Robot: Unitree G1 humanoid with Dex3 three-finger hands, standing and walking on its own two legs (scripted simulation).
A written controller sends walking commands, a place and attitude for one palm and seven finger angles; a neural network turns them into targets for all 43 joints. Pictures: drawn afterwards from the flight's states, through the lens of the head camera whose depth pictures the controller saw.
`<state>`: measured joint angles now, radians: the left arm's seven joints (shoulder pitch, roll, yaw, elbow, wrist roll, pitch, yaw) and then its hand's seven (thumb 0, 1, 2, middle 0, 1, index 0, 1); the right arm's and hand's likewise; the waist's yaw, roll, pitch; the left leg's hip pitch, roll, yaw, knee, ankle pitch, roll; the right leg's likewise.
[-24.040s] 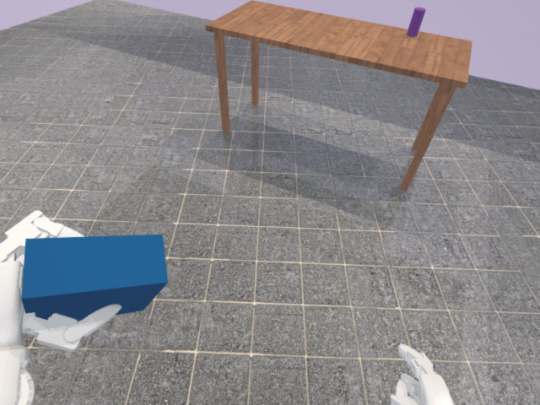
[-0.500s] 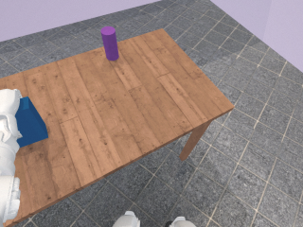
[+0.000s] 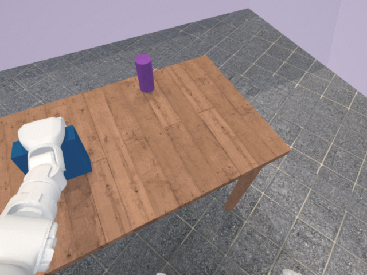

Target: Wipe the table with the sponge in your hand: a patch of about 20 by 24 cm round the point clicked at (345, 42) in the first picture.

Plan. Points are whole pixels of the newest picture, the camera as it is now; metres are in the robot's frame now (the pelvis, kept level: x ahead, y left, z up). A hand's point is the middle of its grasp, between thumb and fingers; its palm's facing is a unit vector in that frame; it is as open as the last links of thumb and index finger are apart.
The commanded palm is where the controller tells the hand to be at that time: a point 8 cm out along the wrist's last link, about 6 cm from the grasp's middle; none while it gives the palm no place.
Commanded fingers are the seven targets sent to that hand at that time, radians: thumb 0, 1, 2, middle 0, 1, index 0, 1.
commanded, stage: slide across to the middle lane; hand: left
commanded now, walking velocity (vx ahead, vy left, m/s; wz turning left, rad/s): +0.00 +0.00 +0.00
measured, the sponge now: (59, 163) +0.37 +0.34 -0.05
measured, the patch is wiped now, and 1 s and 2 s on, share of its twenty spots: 0.30 0.35 0.65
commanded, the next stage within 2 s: wipe back along the middle lane in 0.04 s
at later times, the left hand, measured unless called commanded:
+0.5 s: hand (61, 155) +0.37 +0.32 +0.00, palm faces -0.10 +0.00 -1.00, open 10.1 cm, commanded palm +0.34 +0.28 +0.03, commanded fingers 0.00 0.10 1.30 -1.20 -1.60 -1.20 -1.60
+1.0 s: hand (68, 165) +0.34 +0.29 +0.00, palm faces -0.07 +0.01 -1.00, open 10.1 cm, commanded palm +0.30 +0.25 +0.03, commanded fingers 0.00 0.10 1.30 -1.20 -1.60 -1.20 -1.60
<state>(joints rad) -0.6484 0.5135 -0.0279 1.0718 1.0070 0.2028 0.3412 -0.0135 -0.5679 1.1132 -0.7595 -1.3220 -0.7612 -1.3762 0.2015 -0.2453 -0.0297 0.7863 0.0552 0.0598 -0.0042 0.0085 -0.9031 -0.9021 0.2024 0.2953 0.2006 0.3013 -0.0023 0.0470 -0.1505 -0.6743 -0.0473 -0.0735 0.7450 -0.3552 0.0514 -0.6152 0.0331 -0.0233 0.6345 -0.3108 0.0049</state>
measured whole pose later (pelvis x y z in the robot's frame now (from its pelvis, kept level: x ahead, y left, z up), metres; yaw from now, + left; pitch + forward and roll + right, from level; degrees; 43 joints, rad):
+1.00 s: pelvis +0.00 +0.00 +0.01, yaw +0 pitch +12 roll -3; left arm -0.39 0.36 -0.13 0.76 0.97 0.41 0.39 -0.02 -0.46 1.03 -0.69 -1.36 -0.69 -1.40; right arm 0.15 -0.24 -0.02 0.72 0.08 0.13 0.01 0.01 -0.90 -0.90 0.20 0.30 0.20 0.30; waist 0.03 0.05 -0.17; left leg -0.56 -0.04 -0.06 0.71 -0.36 0.05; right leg -0.51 0.03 -0.01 0.62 -0.32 0.00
